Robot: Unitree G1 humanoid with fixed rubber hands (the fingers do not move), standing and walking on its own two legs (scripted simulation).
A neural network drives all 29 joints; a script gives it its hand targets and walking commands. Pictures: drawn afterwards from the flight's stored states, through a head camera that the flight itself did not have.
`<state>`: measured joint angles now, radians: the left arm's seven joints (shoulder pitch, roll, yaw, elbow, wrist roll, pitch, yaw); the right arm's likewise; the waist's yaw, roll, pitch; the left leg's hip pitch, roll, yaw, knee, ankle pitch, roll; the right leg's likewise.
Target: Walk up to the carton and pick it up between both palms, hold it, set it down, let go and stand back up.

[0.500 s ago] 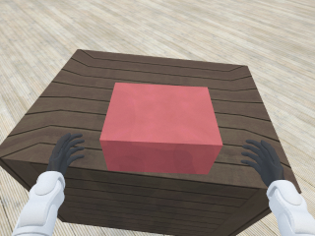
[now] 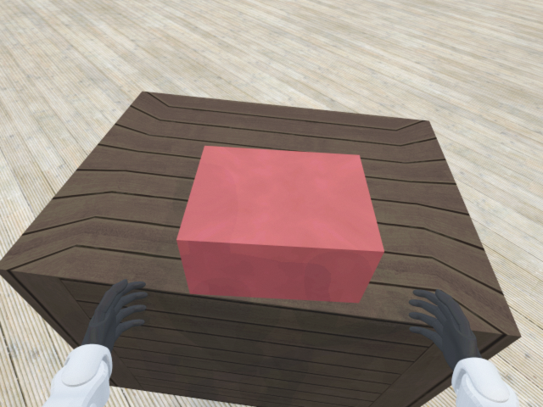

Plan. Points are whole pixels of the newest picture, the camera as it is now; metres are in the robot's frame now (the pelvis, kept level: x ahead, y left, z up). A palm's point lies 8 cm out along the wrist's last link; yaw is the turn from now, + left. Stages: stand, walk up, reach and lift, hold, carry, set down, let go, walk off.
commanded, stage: set down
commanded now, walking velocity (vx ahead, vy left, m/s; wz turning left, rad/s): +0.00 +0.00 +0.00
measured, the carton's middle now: (278, 221) +0.45 +0.00 +0.01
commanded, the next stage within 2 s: let go in 0.60 s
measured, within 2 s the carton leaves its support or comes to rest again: neither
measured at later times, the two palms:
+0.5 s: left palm (113, 379) +0.19 +0.23 -0.05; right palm (437, 384) +0.18 -0.24 -0.04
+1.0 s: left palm (119, 397) +0.17 +0.23 -0.08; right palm out of the picture +0.16 -0.23 -0.08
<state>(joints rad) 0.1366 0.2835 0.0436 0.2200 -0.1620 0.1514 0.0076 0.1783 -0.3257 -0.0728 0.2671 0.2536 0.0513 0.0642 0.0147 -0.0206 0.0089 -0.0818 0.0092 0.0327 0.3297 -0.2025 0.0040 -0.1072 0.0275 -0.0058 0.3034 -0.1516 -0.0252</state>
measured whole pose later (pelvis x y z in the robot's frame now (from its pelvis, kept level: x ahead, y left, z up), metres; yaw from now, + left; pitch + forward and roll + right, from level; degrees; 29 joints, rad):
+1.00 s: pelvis +0.01 +0.00 +0.00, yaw -1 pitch -4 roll +0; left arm 0.20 0.22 -0.02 0.49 -0.01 0.12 0.02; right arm 0.19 -0.17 -0.04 0.69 -0.01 -0.18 0.03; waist 0.02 -0.02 0.08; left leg -0.07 0.02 0.04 0.39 -0.26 0.00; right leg -0.10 0.04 0.00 0.37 -0.21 -0.02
